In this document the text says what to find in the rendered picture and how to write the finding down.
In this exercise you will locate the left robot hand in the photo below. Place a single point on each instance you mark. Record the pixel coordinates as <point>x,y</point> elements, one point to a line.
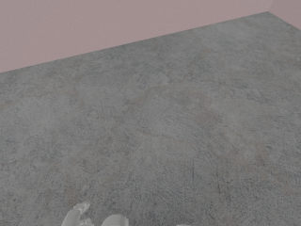
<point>73,216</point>

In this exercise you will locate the left robot thigh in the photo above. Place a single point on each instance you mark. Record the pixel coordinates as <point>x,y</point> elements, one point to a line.
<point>116,220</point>

